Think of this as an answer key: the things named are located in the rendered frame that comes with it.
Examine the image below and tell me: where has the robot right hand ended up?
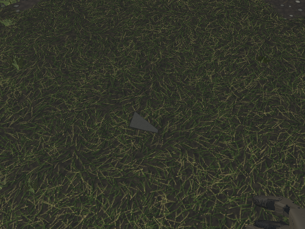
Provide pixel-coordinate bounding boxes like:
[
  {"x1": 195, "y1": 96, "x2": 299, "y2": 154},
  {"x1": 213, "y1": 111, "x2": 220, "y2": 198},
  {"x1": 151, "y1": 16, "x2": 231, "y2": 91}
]
[{"x1": 246, "y1": 195, "x2": 305, "y2": 229}]

